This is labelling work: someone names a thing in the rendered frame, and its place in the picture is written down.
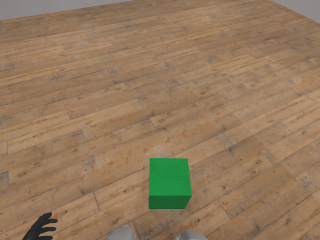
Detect robot left hand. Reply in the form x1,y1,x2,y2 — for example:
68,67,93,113
22,212,58,240

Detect carton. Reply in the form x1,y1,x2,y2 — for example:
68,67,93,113
148,158,192,209

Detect robot left thigh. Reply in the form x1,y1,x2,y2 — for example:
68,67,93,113
105,227,137,240

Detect robot thigh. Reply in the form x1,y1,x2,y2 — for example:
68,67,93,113
175,230,208,240
105,227,137,240

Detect robot right thigh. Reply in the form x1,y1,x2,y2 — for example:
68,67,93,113
175,230,208,240

